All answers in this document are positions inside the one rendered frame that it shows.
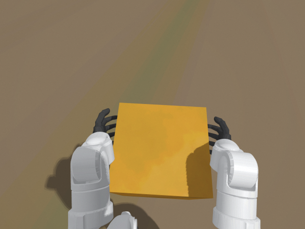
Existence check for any robot left shin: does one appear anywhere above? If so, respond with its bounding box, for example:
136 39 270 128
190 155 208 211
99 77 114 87
121 211 131 215

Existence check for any carton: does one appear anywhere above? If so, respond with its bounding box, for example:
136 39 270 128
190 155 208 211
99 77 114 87
109 103 213 200

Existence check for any robot left thigh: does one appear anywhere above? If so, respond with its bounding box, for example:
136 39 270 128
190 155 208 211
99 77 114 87
107 215 137 229

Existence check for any robot left hand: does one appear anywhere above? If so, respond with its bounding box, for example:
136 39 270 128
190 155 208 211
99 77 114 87
93 108 117 145

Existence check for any robot right forearm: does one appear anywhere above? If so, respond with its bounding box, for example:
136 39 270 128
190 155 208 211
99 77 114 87
210 139 260 229

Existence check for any robot left forearm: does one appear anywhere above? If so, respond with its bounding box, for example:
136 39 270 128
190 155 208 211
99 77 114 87
68 132 115 229

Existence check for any robot right hand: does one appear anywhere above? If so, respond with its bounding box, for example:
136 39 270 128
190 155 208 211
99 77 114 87
208 116 231 154

